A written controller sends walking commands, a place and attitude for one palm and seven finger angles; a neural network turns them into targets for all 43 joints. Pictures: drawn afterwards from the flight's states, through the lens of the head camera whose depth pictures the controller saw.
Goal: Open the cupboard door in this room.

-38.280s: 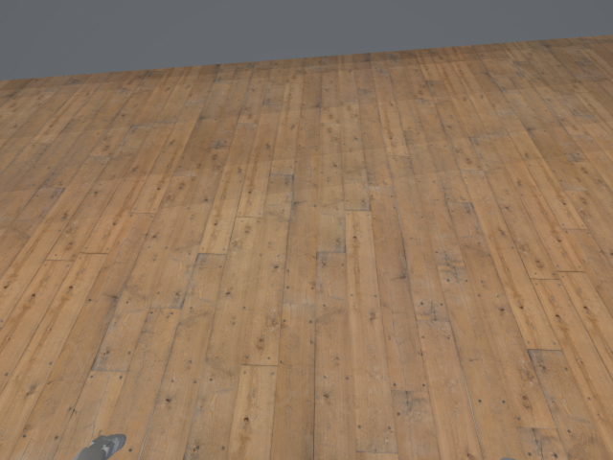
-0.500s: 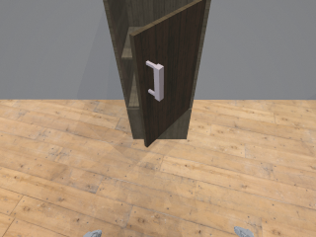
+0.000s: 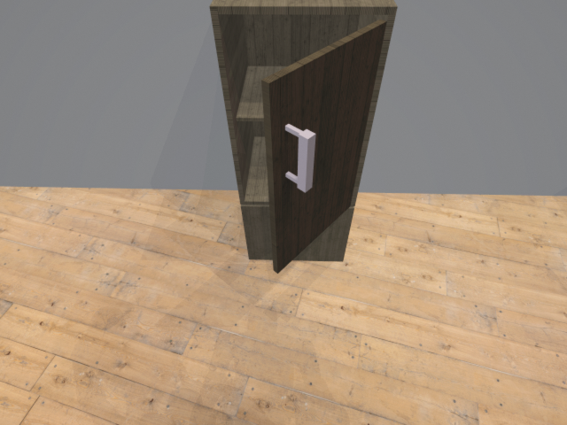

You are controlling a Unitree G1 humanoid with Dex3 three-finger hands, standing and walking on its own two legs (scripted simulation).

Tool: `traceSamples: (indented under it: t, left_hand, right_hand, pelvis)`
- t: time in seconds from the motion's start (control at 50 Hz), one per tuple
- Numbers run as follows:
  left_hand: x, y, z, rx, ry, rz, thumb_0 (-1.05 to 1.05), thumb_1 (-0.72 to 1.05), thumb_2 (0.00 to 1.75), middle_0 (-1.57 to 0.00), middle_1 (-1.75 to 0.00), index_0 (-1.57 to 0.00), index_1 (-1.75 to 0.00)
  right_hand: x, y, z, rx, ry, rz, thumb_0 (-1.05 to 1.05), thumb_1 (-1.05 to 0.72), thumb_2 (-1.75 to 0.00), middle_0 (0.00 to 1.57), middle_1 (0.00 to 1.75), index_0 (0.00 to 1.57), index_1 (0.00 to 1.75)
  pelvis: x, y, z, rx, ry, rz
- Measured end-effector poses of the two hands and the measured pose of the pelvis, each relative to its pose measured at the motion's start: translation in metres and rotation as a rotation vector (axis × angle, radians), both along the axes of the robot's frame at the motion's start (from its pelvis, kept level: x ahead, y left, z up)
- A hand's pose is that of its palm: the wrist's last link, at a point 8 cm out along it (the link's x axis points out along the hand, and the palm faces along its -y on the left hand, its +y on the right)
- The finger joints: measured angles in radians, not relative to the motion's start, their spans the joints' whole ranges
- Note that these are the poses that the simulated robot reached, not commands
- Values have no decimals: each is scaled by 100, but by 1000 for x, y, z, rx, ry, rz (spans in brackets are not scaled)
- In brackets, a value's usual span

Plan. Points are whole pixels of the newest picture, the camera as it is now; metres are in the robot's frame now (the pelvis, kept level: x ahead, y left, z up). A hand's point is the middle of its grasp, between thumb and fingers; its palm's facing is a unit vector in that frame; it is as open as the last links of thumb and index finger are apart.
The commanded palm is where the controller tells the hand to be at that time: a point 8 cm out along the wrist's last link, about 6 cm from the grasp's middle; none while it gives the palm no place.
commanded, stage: let the arm hang, fingers relaxed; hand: left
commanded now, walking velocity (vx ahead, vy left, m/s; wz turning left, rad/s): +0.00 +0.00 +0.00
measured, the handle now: (298, 158) +0.60 +0.01 +0.03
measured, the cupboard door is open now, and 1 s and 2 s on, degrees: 49 49 49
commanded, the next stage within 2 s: look to check the result in 0.34 s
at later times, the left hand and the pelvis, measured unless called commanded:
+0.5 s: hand out of the picture -0.02 +0.16 -0.18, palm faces +0.03 -0.99 -0.17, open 7.4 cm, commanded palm none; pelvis +0.00 +0.01 +0.00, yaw +0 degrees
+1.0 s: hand out of the picture -0.01 +0.16 -0.18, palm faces +0.03 -0.99 -0.17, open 7.4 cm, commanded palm none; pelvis +0.01 +0.00 +0.00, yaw +0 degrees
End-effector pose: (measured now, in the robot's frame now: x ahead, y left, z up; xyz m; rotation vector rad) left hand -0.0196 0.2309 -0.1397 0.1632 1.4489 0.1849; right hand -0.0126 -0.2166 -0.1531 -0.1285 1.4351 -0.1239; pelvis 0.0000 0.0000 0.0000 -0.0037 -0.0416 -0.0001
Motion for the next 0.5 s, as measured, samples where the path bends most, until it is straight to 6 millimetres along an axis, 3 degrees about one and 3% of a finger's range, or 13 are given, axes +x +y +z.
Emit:
traceSamples:
  t: [0.22, 0.5]
  left_hand:
    - [0, -15, -8, -54, 1, -5, 0, 91, 90, -20, -30, -19, -30]
    - [-8, -17, -8, -55, 20, 9, 0, 91, 90, -20, -30, -19, -30]
  right_hand:
    - [-20, 16, 1, 12, 37, -33, 0, -91, -90, 20, 30, 20, 29]
    - [-12, 20, 0, 15, 15, -38, 0, -91, -90, 20, 30, 20, 29]
  pelvis:
    - [-2, 6, 0, 2, 4, -6]
    - [0, 7, -1, 3, 8, -7]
